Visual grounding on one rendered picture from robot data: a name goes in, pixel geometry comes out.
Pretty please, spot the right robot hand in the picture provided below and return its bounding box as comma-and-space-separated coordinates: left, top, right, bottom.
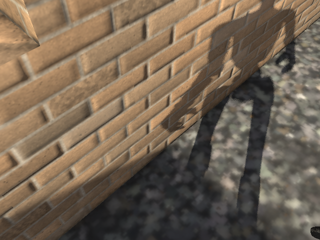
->
310, 226, 320, 240

